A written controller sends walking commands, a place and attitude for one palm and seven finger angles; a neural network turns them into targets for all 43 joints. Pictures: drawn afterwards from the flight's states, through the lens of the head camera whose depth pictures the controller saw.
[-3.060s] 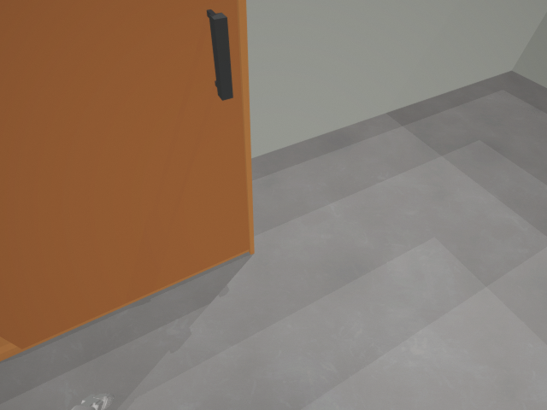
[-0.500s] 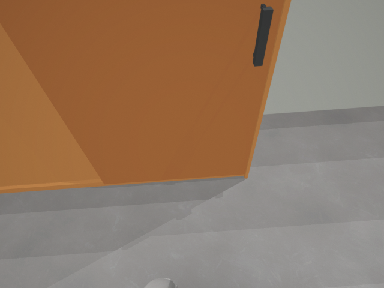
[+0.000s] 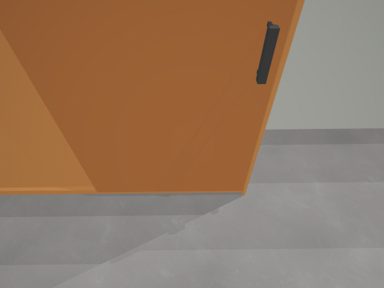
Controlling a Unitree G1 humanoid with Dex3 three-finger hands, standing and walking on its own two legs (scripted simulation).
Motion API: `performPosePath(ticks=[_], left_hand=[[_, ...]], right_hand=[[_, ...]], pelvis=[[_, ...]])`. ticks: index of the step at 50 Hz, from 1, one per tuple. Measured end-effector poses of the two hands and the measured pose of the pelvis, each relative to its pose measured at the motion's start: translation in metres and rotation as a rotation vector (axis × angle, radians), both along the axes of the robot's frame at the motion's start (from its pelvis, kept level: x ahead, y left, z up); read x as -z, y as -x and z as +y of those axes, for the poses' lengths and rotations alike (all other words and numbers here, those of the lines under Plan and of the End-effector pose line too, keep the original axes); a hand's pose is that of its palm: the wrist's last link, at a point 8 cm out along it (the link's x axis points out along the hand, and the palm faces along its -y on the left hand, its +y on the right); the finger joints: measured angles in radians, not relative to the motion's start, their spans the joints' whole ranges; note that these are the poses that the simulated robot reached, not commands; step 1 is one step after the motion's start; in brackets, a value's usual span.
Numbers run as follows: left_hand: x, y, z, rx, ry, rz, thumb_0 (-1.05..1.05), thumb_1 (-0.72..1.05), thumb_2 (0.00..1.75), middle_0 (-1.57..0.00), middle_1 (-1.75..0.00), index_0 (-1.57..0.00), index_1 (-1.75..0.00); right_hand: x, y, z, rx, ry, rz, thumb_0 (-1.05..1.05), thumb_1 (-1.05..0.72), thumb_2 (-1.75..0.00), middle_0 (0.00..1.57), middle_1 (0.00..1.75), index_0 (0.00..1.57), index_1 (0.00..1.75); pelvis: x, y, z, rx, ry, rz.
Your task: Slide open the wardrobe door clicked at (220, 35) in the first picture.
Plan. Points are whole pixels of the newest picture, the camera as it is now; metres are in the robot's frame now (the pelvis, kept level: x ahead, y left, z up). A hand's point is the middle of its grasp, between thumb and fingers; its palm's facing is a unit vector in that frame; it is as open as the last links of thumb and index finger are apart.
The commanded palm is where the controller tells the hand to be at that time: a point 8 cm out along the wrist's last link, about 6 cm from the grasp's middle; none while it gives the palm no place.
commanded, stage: take the last steps up to it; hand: right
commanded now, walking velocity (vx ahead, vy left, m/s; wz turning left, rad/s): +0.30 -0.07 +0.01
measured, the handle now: (265, 53) +0.75 -0.18 +0.14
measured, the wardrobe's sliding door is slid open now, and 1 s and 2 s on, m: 0.00 0.00 0.00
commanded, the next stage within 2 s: come to a stop and stand still in 0.44 s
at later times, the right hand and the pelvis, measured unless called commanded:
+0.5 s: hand (281, 245) +0.28 -0.21 -0.16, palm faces -0.05 +0.98 -0.17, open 7.4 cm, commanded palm none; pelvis +0.17 -0.05 +0.00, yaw +2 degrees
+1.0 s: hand (301, 241) +0.30 -0.28 -0.18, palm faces +0.04 +0.98 -0.21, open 7.4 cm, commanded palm none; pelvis +0.24 -0.08 +0.00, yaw +2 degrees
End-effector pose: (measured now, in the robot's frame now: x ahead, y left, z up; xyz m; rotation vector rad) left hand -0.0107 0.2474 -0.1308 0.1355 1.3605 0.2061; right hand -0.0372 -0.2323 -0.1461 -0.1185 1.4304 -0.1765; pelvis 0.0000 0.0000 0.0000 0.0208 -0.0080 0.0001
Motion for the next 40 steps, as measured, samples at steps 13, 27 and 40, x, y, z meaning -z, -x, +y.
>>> performPosePath(ticks=[13,27,40], left_hand=[[-0.001,-0.067,-0.094,-0.027,0.035,-0.011,0.00,0.90,0.89,-0.20,-0.30,-0.20,-0.30],[0.022,-0.100,-0.122,-0.135,0.144,0.190,0.00,0.90,0.89,-0.20,-0.30,-0.20,-0.30],[0.016,-0.267,-0.073,-0.013,-0.005,0.004,0.00,0.91,0.89,-0.20,-0.30,-0.20,-0.30]], right_hand=[[-0.004,-0.133,-0.055,-0.045,-0.022,-0.082,0.01,-0.91,-0.90,0.20,0.30,0.19,0.30],[-0.009,-0.334,-0.022,-0.154,-0.020,-0.278,0.01,-0.92,-0.90,0.20,0.30,0.19,0.30],[0.003,-0.351,-0.051,-0.052,0.026,-0.197,-0.01,-0.93,-0.90,0.20,0.30,0.20,0.30]], pelvis=[[-0.007,-0.080,-0.056,-0.029,0.019,0.013],[0.007,-0.189,-0.047,-0.038,0.031,-0.001],[0.007,-0.238,-0.056,-0.004,-0.005,0.007]])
